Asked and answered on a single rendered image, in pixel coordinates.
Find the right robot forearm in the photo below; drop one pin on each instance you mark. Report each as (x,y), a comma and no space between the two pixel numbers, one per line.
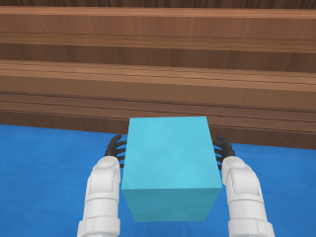
(245,201)

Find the left robot forearm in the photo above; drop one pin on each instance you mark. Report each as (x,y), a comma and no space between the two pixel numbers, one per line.
(101,208)

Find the left robot hand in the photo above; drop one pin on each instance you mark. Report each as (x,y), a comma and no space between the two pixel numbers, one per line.
(112,148)

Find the carton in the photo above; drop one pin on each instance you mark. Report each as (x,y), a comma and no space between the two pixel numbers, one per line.
(170,171)

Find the right robot hand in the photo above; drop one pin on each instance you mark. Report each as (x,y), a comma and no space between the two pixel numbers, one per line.
(226,151)

